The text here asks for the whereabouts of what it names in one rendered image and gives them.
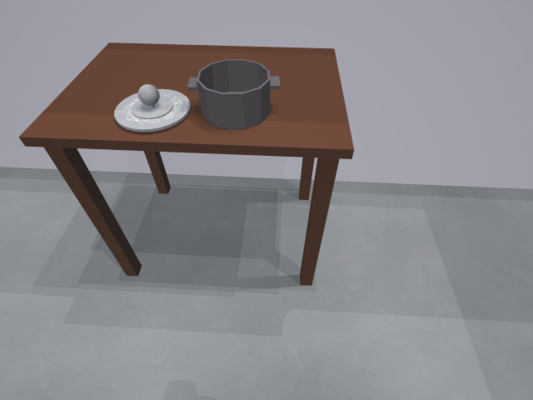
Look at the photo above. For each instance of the pot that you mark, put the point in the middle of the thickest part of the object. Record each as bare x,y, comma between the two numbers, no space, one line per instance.
234,93

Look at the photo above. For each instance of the knob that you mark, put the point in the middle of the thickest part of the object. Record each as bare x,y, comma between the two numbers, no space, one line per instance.
148,94

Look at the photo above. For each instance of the table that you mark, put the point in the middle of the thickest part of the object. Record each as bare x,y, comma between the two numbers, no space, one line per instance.
307,119

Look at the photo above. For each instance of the lid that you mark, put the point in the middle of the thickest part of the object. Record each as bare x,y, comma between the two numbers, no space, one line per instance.
171,108

